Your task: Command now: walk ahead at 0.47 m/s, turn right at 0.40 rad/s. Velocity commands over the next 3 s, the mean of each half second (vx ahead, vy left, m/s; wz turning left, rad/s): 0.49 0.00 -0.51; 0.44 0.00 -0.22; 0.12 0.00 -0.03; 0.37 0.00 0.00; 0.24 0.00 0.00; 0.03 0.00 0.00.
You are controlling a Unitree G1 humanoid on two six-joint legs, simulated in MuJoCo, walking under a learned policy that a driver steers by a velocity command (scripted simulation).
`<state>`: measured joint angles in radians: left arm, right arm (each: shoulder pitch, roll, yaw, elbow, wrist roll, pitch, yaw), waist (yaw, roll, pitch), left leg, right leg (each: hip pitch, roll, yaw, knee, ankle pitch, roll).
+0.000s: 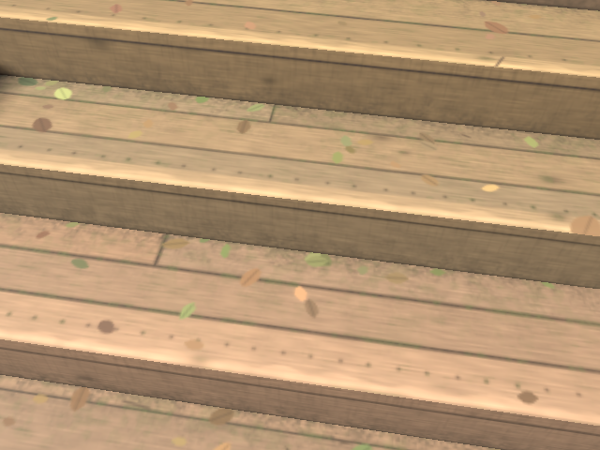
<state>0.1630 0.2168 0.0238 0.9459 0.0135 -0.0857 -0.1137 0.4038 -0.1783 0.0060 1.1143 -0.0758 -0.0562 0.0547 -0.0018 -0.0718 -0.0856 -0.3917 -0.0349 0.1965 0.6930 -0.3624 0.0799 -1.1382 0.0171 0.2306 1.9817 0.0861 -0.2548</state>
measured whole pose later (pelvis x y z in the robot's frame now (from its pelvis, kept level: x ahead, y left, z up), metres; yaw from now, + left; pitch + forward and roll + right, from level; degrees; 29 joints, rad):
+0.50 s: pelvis +0.30 -0.02 +0.13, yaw -16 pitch +6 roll -4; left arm 0.37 0.20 0.03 1.09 0.05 -0.04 -0.05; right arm 0.23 -0.26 0.01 0.97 -0.09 -0.07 0.09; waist 0.04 0.04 -0.17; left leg -0.87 -0.02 -0.19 1.96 -0.08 0.18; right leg -0.54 0.18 -0.01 0.85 -0.41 -0.11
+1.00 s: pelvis +0.58 +0.01 +0.30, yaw -22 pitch +6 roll +1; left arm 0.15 0.25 0.04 0.97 0.02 -0.08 -0.07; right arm 0.36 -0.18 0.01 1.11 -0.07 -0.06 0.03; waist -0.03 -0.05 -0.14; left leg -0.47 -0.04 0.11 0.70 -0.33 0.08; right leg -1.06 0.03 0.20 1.71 -0.02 -0.14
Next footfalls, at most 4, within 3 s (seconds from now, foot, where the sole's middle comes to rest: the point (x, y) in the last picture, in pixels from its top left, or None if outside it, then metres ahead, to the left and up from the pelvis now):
0.30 right None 0.33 -0.11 -0.60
0.74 left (277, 318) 0.66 0.06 -0.45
1.44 right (443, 190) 0.87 -0.26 -0.30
2.24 left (388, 20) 1.27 -0.17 -0.15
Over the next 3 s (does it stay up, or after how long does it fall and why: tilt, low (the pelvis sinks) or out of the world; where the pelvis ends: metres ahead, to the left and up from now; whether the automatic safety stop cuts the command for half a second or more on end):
stays up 1.18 -0.28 0.62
